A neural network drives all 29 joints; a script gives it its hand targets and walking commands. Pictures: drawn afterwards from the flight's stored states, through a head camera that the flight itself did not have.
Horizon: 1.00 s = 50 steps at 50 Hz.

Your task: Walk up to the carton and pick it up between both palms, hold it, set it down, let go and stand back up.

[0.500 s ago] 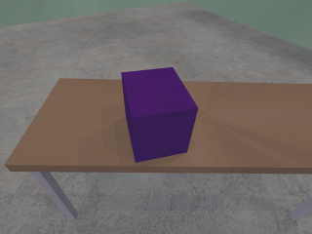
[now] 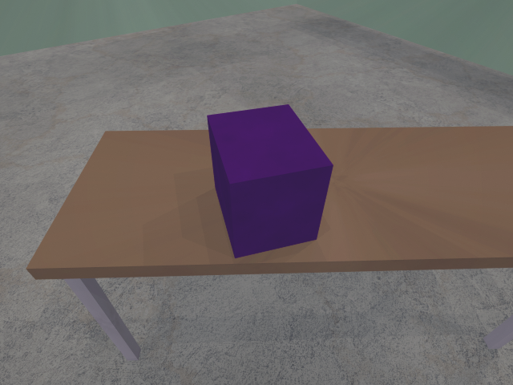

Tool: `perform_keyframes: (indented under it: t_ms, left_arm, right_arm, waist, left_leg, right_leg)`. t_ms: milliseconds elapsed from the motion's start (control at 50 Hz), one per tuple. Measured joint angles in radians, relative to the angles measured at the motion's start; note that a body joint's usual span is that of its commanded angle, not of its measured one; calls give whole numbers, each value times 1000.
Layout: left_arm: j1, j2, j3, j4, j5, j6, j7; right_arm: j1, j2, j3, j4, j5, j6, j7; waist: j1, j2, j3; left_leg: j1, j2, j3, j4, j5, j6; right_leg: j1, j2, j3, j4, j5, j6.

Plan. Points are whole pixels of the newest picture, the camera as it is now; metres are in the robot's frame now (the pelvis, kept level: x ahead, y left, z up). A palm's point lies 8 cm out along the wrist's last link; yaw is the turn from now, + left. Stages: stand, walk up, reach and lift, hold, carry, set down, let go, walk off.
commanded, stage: stand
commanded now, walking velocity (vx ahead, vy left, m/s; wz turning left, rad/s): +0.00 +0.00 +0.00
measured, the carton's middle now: (262, 178) +0.56 +0.02 +0.00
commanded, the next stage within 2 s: none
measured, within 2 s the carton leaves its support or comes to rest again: neither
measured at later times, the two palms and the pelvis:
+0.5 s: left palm out of the picture +0.02 +0.23 -0.14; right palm out of the picture +0.02 -0.24 -0.13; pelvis +0.03 +0.00 +0.00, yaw -1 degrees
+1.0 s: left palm out of the picture +0.06 +0.21 -0.14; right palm out of the picture +0.02 -0.24 -0.13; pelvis +0.05 -0.01 +0.01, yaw -1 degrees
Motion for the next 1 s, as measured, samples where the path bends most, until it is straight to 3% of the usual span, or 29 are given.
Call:
perform_keyframes:
  t_ms: [1000]
  left_arm:
    - [-154,-39,-38,128,-24,0,38]
  right_arm:
    - [-41,69,24,135,4,-12,-28]
  waist:
    - [-13,-3,35]
  left_leg:
    - [101,4,-2,-115,-9,-18]
  right_leg:
    - [68,12,3,-51,-36,-14]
